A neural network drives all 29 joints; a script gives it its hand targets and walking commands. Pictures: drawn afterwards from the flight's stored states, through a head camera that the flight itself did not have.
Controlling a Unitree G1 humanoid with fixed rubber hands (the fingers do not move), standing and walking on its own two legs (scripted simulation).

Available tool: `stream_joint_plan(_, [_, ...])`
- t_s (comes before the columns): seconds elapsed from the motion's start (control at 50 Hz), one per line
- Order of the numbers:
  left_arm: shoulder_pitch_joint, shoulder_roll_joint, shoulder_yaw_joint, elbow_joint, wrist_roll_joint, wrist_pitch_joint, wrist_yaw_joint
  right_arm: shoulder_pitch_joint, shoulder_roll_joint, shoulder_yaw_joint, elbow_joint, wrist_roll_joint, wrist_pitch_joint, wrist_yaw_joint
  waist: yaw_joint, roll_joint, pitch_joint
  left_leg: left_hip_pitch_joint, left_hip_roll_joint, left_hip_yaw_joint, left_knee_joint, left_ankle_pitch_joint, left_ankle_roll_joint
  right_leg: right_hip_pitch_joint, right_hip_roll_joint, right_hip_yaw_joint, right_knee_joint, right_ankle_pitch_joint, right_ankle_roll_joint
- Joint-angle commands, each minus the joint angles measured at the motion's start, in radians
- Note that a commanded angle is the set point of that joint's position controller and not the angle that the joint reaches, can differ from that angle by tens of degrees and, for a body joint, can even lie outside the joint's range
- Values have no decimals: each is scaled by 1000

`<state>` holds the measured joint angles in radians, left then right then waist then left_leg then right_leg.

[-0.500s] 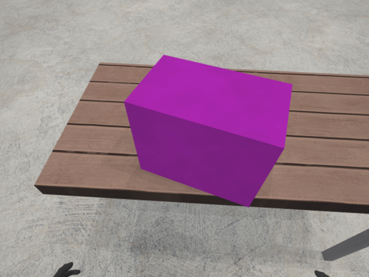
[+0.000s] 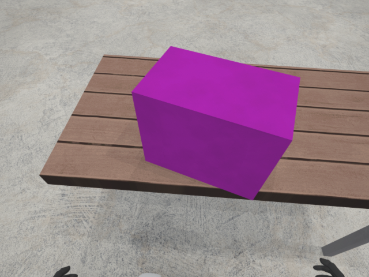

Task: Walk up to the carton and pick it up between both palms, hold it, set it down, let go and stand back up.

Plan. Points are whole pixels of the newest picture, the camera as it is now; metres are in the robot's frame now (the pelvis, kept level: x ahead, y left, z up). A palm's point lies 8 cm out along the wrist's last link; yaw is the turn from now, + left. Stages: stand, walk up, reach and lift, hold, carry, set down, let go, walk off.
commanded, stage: walk up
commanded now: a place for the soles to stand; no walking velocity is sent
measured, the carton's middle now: (212, 124) +0.43 -0.03 +0.07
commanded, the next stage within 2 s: reach and lift in 0.56 s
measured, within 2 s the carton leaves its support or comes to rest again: neither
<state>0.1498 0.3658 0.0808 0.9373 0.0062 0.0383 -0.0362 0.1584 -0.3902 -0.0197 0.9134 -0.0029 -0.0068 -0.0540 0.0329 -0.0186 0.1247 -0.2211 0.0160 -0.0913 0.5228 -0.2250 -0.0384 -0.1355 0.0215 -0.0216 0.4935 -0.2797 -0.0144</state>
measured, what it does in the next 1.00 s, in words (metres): stands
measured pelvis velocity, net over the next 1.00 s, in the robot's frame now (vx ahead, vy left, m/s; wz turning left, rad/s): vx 0.00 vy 0.01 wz -0.06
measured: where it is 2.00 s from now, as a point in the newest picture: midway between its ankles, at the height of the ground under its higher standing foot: outside the picture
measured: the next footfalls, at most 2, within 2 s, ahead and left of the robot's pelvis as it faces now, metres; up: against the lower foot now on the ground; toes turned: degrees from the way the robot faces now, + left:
none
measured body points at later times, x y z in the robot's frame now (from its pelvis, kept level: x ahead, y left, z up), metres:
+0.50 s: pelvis -0.01 +0.00 +0.00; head +0.01 +0.01 +0.45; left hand +0.08 +0.31 -0.12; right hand +0.09 -0.32 -0.10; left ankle +0.04 +0.14 -0.74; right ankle +0.00 -0.11 -0.74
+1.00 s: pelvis +0.00 +0.01 +0.00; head +0.02 +0.04 +0.44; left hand +0.19 +0.27 -0.10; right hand +0.14 -0.29 -0.06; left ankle +0.04 +0.15 -0.74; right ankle +0.00 -0.11 -0.74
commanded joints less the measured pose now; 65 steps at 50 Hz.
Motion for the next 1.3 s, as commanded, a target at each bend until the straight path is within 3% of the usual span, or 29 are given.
stream_joint_plan(0.0, [-18, 214, 52, -67, -8, -11, 2, -16, -213, -57, -64, 2, -22, -12, -5, 6, -77, 12, 91, -100, -90, 71, 98, -39, -124, 132, -125, 68, -66])
stream_joint_plan(0.08, [8, 204, 38, -73, -3, -14, 11, -22, -241, -65, -77, -16, -25, -10, -13, 117, -106, -9, 156, -148, -157, 82, 130, -6, -99, 105, -75, 66, -43])
stream_joint_plan(0.14, [27, 208, 43, -77, -3, -24, 8, -28, -247, -65, -78, -4, -21, -8, 7, 96, -89, -47, 150, -134, -149, 35, 132, 16, -105, 116, -101, 53, -55])
stream_joint_plan(0.16, [28, 211, 44, -58, -1, -21, 6, -38, -218, -61, -82, -9, -21, -1, 5, 79, -72, -58, 126, -114, -145, -10, 106, 3, -129, 137, -136, 33, -53])
stream_joint_plan(0.2, [3, 205, 38, -61, 1, -23, 3, -32, -196, -53, -84, 2, -14, -5, -13, 30, -68, 16, 51, -23, -97, -30, 75, -74, -165, 175, -202, -20, -77])
stream_joint_plan(0.26, [-37, 216, 35, -78, 0, -34, 0, 38, -194, -54, -70, 8, -16, 0, -54, -27, -81, 100, 75, -41, -130, 15, 83, -132, -155, 164, -192, -8, -73])
stream_joint_plan(0.28, [-11, 208, 32, -66, -4, -34, 3, 44, -212, -60, -66, 2, -24, 4, -48, 34, -87, 81, 99, -68, -148, 60, 91, -98, -127, 132, -150, 36, -47])
stream_joint_plan(0.32, [24, 223, 42, -60, 1, -34, 10, -19, -227, -64, -74, -8, -22, -1, 0, 40, -111, 1, 117, -74, -142, 113, 98, 8, -119, 110, -136, 73, -50])
stream_joint_plan(0.36, [30, 205, 40, -66, -4, -36, 7, -1, -219, -61, -68, -5, -25, 3, 1, 35, -120, 3, 100, -40, -136, 119, 91, 33, -137, 122, -140, 129, -56])
stream_joint_plan(0.38, [11, 216, 44, -56, -2, -29, 6, -28, -195, -46, -72, 4, -25, 0, -3, -34, -74, -26, 87, -53, -137, 94, 78, 19, -146, 135, -168, 103, -51])
stream_joint_plan(0.42, [8, 222, 54, -76, -5, -27, 5, -1, -211, -64, -73, 3, -18, 1, -4, 17, -117, 51, 58, -18, -79, 18, 73, -48, -154, 152, -160, 36, -81])
stream_joint_plan(0.46, [-42, 207, 40, -91, 1, -27, -1, 31, -216, -63, -63, -1, -21, -1, -27, -37, -73, 48, 69, -48, -103, -22, 78, -114, -156, 164, -200, -35, -79])
stream_joint_plan(0.5, [-30, 212, 44, -79, 2, -30, 3, 18, -225, -65, -78, -7, -24, -4, -29, -4, -93, 53, 99, -67, -143, 88, 91, -45, -120, 123, -136, 78, -56])
stream_joint_plan(0.54, [3, 199, 40, -64, -2, -27, 10, -2, -222, -59, -66, -7, -29, 3, -5, 27, -99, -10, 123, -79, -166, 56, 103, 26, -122, 119, -131, 89, -40])
stream_joint_plan(0.56, [-411, 274, 0, -415, -35, 167, 52, -371, -93, -139, -124, -129, -177, 42, -65, -24, -72, -106, -10, 167, -11, -280, 9, -177, -22, -42, -13, -193, -8])
stream_joint_plan(0.58, [-376, 235, -1, -413, -27, 263, 83, -308, -127, -158, -89, -130, -156, 86, -74, -33, -4, -137, 5, 155, 15, -324, 19, -234, -33, -52, 2, -277, -40])
stream_joint_plan(0.64, [-261, 147, -20, -485, 14, 415, 65, -204, -166, -177, -55, -70, -138, 101, -91, 3, -120, -20, 16, 185, 93, -153, 3, -253, -41, -47, 54, -57, -36])
stream_joint_plan(0.68, [-181, 183, 38, -536, 37, 459, 52, -179, -200, -179, -94, -28, -134, 87, -70, -20, -206, 95, 15, 167, 118, -79, -6, -215, -37, -31, 68, 99, -17])
stream_joint_plan(0.72, [-97, 175, 74, -572, 54, 477, 52, -118, -183, -161, -111, -6, -118, 84, -77, 26, -262, 125, 4, 153, 111, 65, -12, -136, -42, -26, 80, 295, -6])
stream_joint_plan(0.74, [-61, 168, 101, -608, 71, 472, 49, -101, -186, -164, -145, -2, -128, 84, -69, 24, -314, 165, 0, 132, 116, 193, -21, -86, -27, -34, 78, 399, 0])
stream_joint_plan(0.78, [-12, 153, 120, -609, 108, 463, 36, -72, -178, -132, -172, 29, -126, 77, -51, 15, -292, 195, -7, 138, 86, 229, -28, -14, -13, -36, 61, 495, 7])
stream_joint_plan(0.82, [-57, 155, 119, -601, 104, 444, 35, -95, -158, -104, -233, 39, -120, 69, -42, -23, -218, 133, -8, 153, 39, 122, -8, 8, -16, -31, 24, 434, 16])
stream_joint_plan(0.88, [-84, 133, 112, -637, 108, 431, 45, -123, -149, -120, -261, 31, -116, 70, -28, 27, -149, 137, -12, 182, -10, 96, -12, -40, -10, -25, -33, 311, 1])
stream_joint_plan(0.92, [-80, 122, 100, -638, 67, 425, 42, -117, -137, -125, -332, 25, -94, 69, -30, -20, -113, 135, -14, 195, -43, 18, -3, -32, -14, -2, -67, 259, 4])
stream_joint_plan(1.0, [-129, 108, 61, -731, 20, 400, 52, -77, -101, -158, -393, 9, -57, 83, -47, 50, -71, 175, -15, 201, -98, -33, -27, -111, -3, -12, -110, 91, -6])
stream_joint_plan(1.02, [-115, 112, 61, -724, 1, 408, 55, -64, -105, -175, -434, 8, -43, 94, -29, 48, -61, 153, -11, 198, -115, -41, -20, -92, -4, -8, -127, 80, -6])
stream_joint_plan(1.08, [-92, 93, 28, -787, -45, 376, 60, -9, -77, -197, -506, 5, -20, 90, -64, 55, -96, 188, -9, 196, -130, -30, -28, -112, 0, -12, -137, 95, -13])
stream_joint_plan(1.1, [-56, 83, 29, -780, -31, 374, 64, -9, -78, -188, -497, 8, -17, 90, -43, 37, -97, 217, -5, 206, -130, -5, -31, -93, 8, -21, -139, 117, -14])
stream_joint_plan(1.28, [-3, 114, 48, -810, -64, 334, 29, 72, -22, -184, -682, 34, 53, 55, -23, 16, -87, 239, -11, 214, -184, 69, -17, -27, 13, -16, -186, 151, 5])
